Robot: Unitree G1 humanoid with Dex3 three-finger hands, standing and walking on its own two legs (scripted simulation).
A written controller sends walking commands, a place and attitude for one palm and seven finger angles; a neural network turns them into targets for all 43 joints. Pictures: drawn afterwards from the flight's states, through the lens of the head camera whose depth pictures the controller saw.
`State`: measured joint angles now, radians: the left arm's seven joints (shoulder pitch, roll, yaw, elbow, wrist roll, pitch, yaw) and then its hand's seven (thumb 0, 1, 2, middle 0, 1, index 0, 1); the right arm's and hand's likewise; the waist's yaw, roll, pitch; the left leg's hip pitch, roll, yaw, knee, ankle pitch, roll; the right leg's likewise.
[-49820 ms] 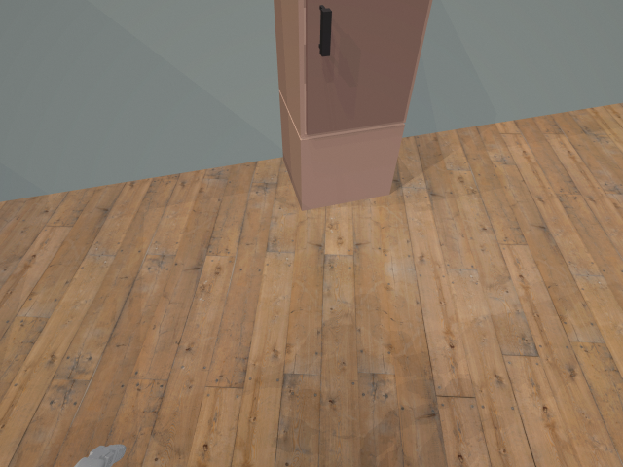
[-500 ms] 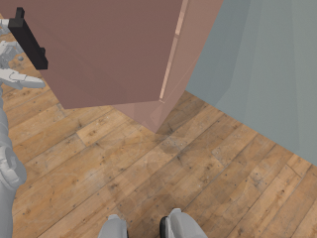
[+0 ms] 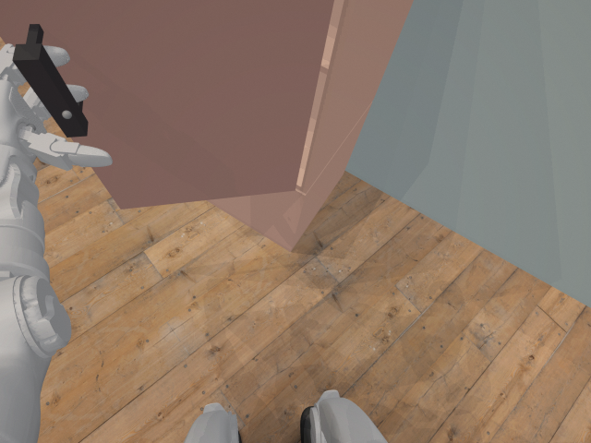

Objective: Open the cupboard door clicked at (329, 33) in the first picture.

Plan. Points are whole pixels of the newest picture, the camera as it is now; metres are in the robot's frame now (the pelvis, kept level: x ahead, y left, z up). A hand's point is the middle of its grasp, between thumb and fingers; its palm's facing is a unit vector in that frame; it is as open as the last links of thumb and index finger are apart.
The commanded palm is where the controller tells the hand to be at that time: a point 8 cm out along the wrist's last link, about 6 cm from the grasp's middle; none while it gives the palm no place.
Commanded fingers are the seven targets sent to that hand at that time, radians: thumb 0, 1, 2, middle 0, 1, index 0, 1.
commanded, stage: slide the fingers in behind the handle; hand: left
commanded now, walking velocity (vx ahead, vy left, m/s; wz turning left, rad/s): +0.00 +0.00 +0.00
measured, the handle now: (57, 83) +0.57 +0.26 +0.09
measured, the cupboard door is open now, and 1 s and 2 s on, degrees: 42 42 65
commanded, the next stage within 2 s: close the thumb around the handle in 0.42 s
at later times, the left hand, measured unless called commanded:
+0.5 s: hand (70, 113) +0.51 +0.23 +0.09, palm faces +0.08 -1.00 -0.01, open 14.0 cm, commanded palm +0.49 +0.27 +0.08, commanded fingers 0.00 -0.50 0.30 -0.30 -1.20 -0.30 -1.20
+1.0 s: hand (68, 114) +0.51 +0.24 +0.09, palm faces +0.08 -1.00 +0.00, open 7.9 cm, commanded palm +0.49 +0.28 +0.08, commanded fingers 0.00 0.90 0.90 -0.40 -1.35 -0.40 -1.35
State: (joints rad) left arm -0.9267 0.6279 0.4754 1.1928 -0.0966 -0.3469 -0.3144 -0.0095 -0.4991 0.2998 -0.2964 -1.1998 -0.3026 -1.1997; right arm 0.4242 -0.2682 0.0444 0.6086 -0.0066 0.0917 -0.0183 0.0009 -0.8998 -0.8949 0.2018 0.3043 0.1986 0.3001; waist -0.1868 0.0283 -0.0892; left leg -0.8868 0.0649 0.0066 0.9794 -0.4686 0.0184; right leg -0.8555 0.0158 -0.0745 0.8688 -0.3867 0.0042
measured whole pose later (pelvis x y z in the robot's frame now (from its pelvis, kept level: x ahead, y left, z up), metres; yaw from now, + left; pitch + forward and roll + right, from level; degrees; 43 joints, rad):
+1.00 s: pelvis +0.00 +0.00 +0.00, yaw +0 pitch +22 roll -4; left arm -0.94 0.63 0.47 1.22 -0.09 -0.36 -0.30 0.00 0.37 0.67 -0.35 -1.29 -0.36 -1.29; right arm 0.41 -0.27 0.04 0.62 -0.01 0.08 -0.02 0.00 -0.90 -0.89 0.20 0.30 0.20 0.30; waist -0.19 0.03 -0.09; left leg -0.89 0.06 0.00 0.98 -0.47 0.02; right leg -0.86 0.01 -0.07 0.88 -0.39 0.00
